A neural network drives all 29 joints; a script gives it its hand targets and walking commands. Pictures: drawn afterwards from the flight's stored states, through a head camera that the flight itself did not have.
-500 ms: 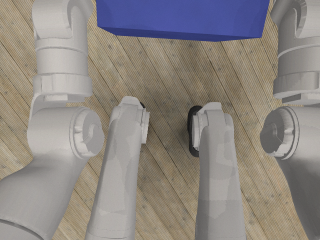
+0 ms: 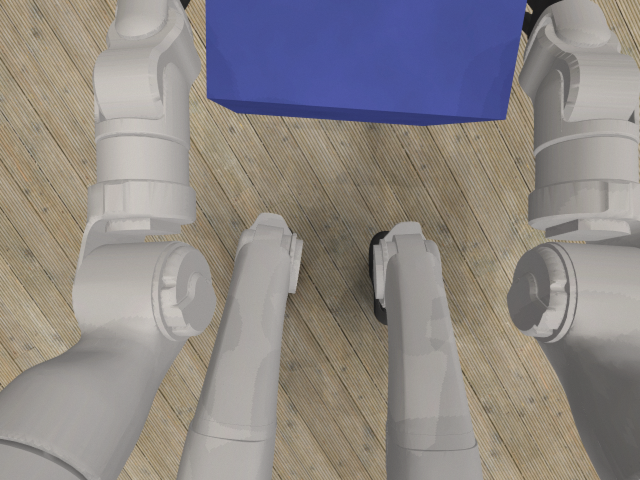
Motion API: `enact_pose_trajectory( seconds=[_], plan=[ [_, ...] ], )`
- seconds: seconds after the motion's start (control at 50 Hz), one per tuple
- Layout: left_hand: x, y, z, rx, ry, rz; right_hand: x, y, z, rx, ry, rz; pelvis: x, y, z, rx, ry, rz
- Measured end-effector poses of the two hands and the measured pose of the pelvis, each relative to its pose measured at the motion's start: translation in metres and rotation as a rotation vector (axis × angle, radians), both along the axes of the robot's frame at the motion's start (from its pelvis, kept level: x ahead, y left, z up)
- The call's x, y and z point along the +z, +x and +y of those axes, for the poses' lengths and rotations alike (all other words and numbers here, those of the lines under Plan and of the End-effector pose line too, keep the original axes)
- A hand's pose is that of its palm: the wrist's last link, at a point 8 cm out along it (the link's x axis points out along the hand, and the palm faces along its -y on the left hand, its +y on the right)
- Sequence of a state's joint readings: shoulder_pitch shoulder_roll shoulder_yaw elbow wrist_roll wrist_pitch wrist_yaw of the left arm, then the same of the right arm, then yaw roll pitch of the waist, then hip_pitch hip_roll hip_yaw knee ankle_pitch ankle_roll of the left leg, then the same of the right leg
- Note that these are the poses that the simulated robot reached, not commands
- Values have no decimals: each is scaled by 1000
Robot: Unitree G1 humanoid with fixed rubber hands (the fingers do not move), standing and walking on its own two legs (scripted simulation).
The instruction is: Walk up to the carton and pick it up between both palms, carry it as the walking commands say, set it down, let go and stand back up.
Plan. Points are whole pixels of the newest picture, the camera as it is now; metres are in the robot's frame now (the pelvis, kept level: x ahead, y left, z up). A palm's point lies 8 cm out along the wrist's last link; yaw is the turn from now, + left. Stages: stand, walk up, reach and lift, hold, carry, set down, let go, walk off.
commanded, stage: reach and lift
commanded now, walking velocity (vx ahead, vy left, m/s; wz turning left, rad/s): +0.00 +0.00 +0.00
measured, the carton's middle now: (350, 18) +0.55 +0.00 -0.16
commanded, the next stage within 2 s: none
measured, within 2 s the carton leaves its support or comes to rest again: neither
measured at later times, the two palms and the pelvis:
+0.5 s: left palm out of the picture +0.50 +0.17 +0.06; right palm out of the picture +0.50 -0.18 +0.04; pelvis +0.07 +0.00 +0.08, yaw -1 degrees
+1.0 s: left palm out of the picture +0.48 +0.17 +0.11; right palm out of the picture +0.48 -0.17 +0.09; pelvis +0.12 -0.01 +0.15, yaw +0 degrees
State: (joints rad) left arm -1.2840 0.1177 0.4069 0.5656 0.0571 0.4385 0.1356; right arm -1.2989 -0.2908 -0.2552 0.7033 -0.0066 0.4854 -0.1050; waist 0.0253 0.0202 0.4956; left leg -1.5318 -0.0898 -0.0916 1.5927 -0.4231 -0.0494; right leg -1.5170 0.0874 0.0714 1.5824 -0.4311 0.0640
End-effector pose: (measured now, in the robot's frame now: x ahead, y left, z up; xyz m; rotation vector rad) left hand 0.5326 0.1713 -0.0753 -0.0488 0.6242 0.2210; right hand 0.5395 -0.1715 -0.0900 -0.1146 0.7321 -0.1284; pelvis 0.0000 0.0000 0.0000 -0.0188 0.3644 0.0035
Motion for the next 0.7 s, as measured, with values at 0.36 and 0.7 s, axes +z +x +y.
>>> enact_pose_trajectory(
  seconds=[0.36, 0.7],
  plan=[
    [97, -23, -2, 16, -16, 38, 96, -23, -2, -1, 2, 38, 42, 45, -2, -12, 8, 226],
    [144, -32, 0, 24, 8, 81, 139, -30, 1, 10, 31, 69, 112, 86, -9, -20, 24, 248]
  ],
)
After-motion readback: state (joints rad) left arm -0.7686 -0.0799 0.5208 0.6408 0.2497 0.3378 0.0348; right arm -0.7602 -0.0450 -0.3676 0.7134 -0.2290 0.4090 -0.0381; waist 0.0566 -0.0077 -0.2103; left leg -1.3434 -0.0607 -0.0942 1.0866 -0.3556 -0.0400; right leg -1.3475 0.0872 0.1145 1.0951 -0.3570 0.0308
